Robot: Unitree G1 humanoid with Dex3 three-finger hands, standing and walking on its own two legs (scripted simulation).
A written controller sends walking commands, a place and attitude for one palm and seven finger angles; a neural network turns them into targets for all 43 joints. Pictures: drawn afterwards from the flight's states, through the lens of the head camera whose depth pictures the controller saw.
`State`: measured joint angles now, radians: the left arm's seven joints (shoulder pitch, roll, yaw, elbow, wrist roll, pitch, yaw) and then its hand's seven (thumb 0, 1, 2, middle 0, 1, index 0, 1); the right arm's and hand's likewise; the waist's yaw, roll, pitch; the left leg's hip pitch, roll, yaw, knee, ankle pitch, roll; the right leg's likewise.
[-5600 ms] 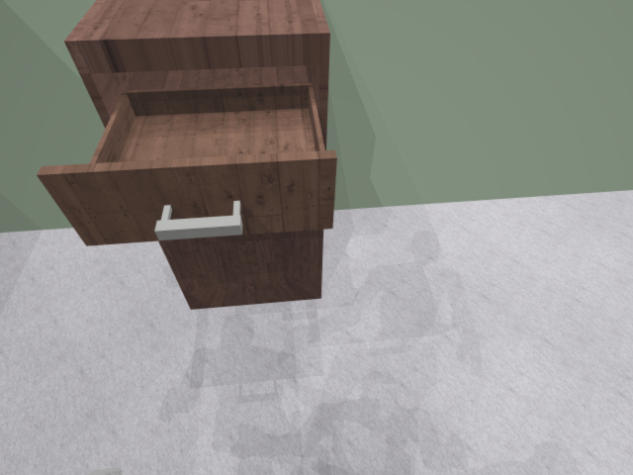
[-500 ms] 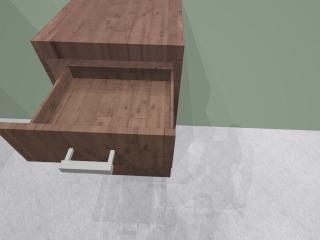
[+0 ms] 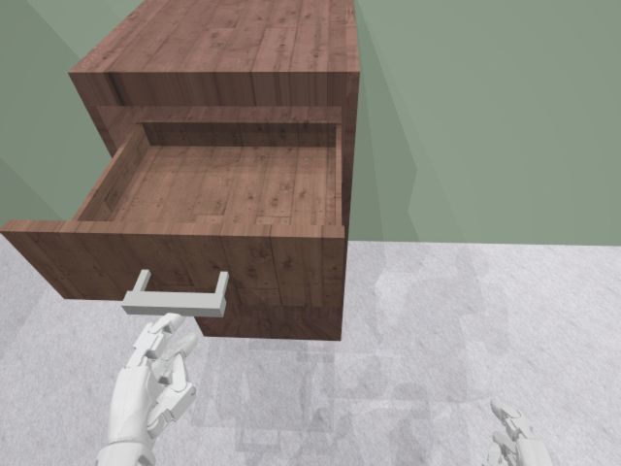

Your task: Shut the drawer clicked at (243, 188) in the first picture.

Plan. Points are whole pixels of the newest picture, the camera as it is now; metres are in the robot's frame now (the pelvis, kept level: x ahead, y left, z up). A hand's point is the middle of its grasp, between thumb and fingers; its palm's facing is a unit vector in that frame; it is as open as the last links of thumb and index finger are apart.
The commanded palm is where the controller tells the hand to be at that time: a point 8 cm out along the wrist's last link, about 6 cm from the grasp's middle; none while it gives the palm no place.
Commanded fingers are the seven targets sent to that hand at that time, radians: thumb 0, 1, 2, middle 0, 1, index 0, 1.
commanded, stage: raise the hand and make a fist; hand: left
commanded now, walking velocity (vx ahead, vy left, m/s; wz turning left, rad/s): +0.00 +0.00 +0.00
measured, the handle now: (179, 290) +0.33 +0.19 +0.06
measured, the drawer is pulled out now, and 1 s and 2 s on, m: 0.30 0.30 0.30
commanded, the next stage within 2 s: bring the fist close to the handle in 1.64 s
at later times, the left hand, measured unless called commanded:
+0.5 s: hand (180, 420) +0.17 +0.15 +0.05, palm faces -0.04 -1.00 -0.05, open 4.2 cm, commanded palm +0.13 +0.20 +0.06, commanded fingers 0.00 0.90 0.90 -0.98 -1.14 -0.98 -1.14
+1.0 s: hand (149, 412) +0.16 +0.15 +0.12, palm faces +0.00 -1.00 -0.07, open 3.1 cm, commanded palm +0.12 +0.20 +0.13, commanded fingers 0.00 0.90 0.90 -1.40 -1.60 -1.40 -1.60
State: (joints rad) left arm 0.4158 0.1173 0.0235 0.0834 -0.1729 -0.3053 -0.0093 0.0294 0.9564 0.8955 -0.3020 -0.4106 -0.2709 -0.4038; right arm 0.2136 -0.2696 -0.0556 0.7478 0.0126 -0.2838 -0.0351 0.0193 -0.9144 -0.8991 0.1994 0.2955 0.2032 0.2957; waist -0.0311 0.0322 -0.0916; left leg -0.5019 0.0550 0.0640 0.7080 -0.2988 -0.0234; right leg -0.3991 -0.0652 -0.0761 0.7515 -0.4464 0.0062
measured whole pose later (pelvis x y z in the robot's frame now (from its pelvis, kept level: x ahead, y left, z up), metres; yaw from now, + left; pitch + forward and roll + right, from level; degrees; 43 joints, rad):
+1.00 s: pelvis +0.00 +0.01 -0.01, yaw +1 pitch +2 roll -1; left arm 0.63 0.19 0.03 -0.47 -0.21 -0.15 -0.16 0.02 0.90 0.90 -1.29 -1.47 -1.28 -1.48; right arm 0.20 -0.21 0.03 0.52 0.04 -0.26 -0.04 0.02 -0.90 -0.90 0.20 0.30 0.20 0.30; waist 0.04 0.05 -0.09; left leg -0.49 0.06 0.04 0.80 -0.35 -0.01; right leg -0.34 -0.05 -0.10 0.78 -0.47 0.01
